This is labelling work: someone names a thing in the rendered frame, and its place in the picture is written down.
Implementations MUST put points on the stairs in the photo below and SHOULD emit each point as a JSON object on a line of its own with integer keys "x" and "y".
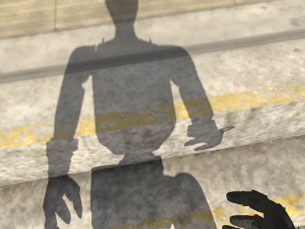
{"x": 169, "y": 175}

